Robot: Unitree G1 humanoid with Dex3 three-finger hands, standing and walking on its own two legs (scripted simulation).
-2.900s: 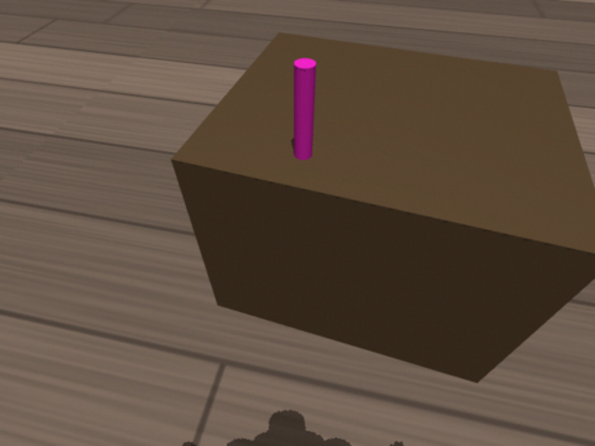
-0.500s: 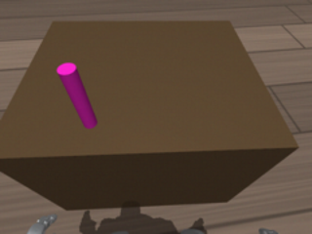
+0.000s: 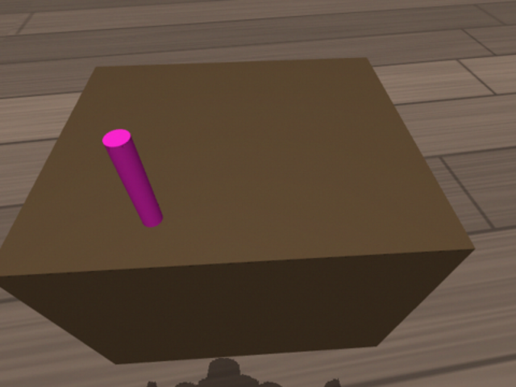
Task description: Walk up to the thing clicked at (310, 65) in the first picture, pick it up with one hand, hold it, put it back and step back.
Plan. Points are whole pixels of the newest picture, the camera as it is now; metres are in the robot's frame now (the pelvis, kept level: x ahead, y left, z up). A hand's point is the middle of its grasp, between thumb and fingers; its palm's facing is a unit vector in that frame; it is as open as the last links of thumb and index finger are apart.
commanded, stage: walk up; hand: left
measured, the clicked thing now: (137, 184) +0.45 +0.24 +0.03
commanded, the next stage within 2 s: stand in 0.40 s
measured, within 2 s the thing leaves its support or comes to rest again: neither
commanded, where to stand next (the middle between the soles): +0.04 +0.00 m, yaw +3 degrees
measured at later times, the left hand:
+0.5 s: hand out of the picture +0.08 +0.26 -0.16, palm faces -0.02 -0.94 -0.33, open 7.4 cm
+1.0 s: hand out of the picture +0.09 +0.27 -0.15, palm faces -0.02 -0.94 -0.34, open 7.4 cm
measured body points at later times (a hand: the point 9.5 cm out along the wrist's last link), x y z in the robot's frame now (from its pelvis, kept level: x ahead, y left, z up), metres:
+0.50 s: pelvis +0.01 +0.01 +0.00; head +0.01 +0.01 +0.45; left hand +0.08 +0.31 -0.13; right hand +0.08 -0.29 -0.13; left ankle +0.01 +0.13 -0.75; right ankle +0.03 -0.12 -0.75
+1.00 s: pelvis +0.02 +0.01 +0.00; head +0.02 +0.01 +0.45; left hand +0.09 +0.31 -0.13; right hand +0.10 -0.29 -0.13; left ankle +0.01 +0.13 -0.75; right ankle +0.03 -0.12 -0.75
